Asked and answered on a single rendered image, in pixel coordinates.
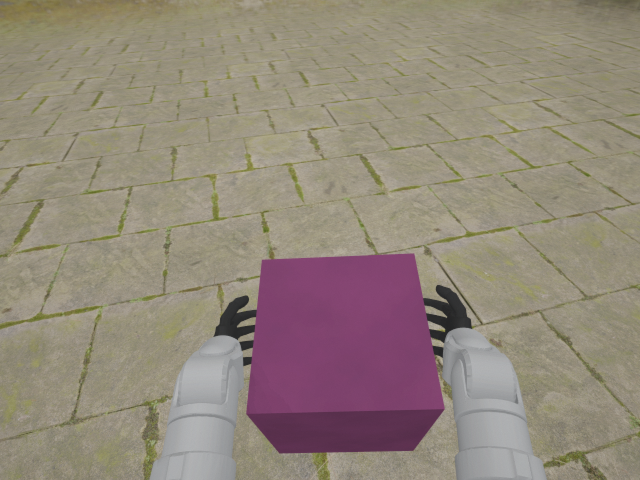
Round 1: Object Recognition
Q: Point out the robot left hand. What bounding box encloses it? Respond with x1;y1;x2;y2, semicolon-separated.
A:
214;295;257;366

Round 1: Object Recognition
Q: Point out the robot right hand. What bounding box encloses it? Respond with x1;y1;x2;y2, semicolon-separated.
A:
423;285;472;358

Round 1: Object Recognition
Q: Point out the carton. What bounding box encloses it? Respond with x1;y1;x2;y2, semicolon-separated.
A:
246;253;445;453

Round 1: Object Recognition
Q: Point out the right robot forearm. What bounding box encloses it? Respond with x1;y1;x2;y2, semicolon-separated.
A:
442;328;547;480

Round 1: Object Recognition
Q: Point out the left robot forearm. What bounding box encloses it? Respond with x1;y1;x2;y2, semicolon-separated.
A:
149;335;244;480

